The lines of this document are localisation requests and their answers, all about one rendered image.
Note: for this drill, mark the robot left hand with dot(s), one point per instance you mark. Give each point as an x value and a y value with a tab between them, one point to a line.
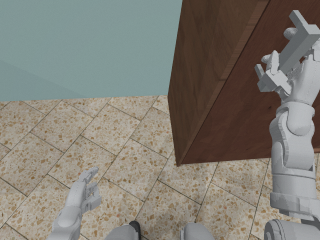
79	193

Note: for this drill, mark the left robot forearm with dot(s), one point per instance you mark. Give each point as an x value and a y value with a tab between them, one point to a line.
67	225

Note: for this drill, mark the right robot forearm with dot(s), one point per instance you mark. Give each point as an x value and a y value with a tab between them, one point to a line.
293	164

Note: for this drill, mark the robot right upper arm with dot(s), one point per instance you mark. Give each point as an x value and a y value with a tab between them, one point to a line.
277	229

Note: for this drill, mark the robot left thigh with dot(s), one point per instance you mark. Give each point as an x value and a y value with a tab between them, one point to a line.
122	233

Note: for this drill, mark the robot right hand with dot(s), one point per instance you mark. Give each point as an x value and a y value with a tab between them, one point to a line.
304	78

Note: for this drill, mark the robot thigh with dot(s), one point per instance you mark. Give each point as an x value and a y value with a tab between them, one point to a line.
195	231
122	233

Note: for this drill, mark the handle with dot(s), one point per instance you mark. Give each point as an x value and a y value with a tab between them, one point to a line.
300	43

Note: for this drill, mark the robot right thigh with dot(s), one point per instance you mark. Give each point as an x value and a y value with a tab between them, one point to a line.
195	231

